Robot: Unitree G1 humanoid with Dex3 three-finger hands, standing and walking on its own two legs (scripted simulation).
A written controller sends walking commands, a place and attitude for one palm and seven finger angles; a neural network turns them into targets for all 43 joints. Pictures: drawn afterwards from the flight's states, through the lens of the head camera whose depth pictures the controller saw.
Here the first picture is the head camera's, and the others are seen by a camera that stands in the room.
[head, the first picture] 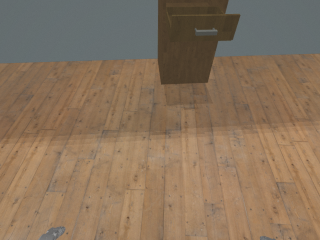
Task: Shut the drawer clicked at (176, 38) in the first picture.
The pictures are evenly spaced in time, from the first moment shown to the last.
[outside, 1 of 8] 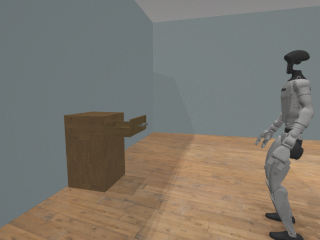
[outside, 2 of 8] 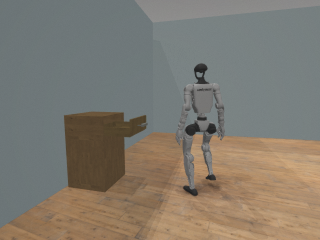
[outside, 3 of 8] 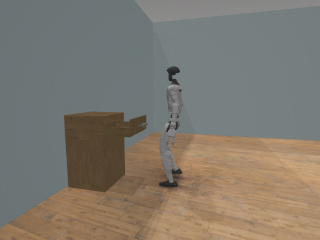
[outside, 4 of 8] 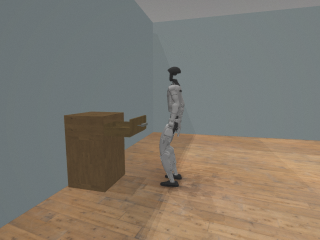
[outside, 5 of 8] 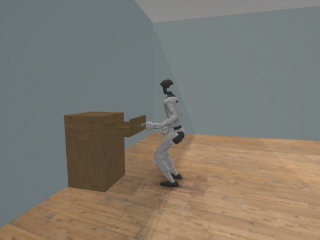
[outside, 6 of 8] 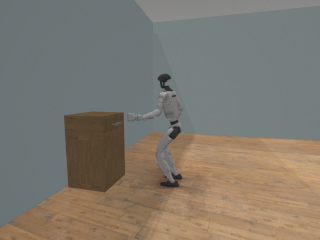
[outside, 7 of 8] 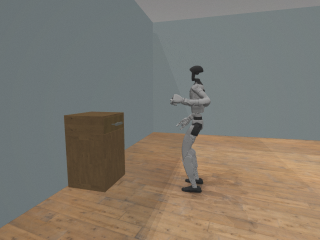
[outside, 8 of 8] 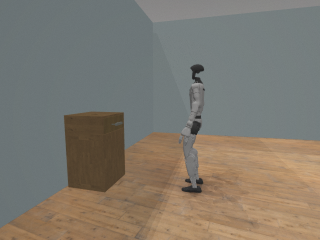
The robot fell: no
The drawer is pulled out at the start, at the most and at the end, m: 0.30 0.30 0.00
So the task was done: yes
